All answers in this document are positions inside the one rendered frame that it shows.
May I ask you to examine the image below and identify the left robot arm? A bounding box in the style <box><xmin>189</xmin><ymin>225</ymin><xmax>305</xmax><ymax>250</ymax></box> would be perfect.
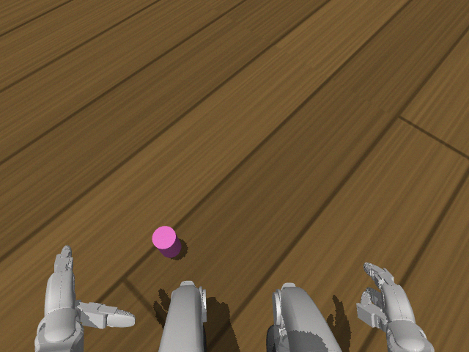
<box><xmin>34</xmin><ymin>308</ymin><xmax>84</xmax><ymax>352</ymax></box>

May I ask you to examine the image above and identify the left robot hand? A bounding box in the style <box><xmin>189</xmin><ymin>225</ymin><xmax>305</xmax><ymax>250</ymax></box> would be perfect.
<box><xmin>44</xmin><ymin>245</ymin><xmax>136</xmax><ymax>329</ymax></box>

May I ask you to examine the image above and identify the right robot arm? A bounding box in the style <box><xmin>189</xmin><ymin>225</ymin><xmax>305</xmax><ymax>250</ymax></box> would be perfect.
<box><xmin>386</xmin><ymin>320</ymin><xmax>435</xmax><ymax>352</ymax></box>

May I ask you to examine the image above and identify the right robot hand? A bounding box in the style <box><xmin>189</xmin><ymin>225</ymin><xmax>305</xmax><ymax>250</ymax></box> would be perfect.
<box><xmin>356</xmin><ymin>263</ymin><xmax>416</xmax><ymax>333</ymax></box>

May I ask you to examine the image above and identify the can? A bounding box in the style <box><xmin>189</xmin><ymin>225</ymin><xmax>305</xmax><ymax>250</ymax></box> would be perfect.
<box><xmin>152</xmin><ymin>226</ymin><xmax>181</xmax><ymax>258</ymax></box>

